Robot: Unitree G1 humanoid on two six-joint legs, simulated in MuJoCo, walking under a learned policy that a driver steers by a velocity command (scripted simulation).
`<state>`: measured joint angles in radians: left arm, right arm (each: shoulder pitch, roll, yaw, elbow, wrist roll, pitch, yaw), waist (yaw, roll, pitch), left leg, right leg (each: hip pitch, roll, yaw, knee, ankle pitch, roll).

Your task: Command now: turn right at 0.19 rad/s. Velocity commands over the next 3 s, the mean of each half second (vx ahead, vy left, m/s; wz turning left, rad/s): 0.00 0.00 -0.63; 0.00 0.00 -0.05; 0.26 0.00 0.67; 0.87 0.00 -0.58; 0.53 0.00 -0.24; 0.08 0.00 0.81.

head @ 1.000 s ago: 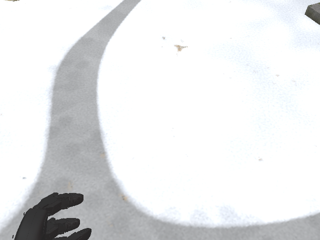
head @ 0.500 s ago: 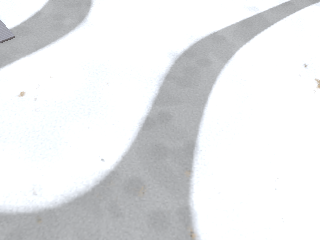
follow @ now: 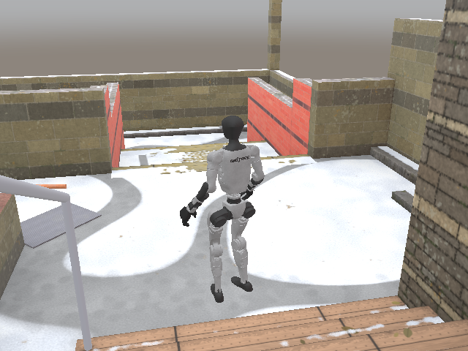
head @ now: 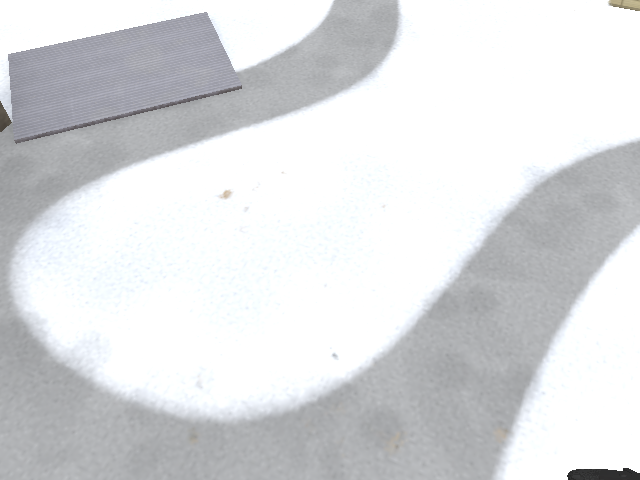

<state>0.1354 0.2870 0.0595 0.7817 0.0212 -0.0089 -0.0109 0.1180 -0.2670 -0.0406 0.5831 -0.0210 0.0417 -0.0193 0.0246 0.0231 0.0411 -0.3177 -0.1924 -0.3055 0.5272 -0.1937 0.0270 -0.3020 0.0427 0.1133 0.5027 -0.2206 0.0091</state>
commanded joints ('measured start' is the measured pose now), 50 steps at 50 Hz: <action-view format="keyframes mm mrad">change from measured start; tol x32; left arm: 1 -126 151 15 -116 2 -11 1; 50 -51 112 40 -190 0 22 62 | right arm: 1 116 -139 -36 -27 -16 -29 -1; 50 82 -117 -50 83 50 29 3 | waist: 1 -101 -195 -72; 18 -54 -208 -160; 21 22 180 -139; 50 -28 -174 -66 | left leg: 1 103 100 93 -6 -130 -34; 11 -184 82 146 281 -308 -115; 20 420 417 -87 -241 195 59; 32 347 463 166 -167 605 236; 39 103 371 156 -84 488 123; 43 -244 207 274 550 -508 -81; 50 -239 271 310 500 -195 -135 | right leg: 1 -3 -221 278 -193 150 -183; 18 125 -74 505 -110 166 -137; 21 -269 119 186 384 -398 7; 26 -354 5 39 763 -165 78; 36 -25 -47 -84 178 -179 81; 41 528 -336 104 2 809 -143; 50 199 -340 -126 -192 393 -214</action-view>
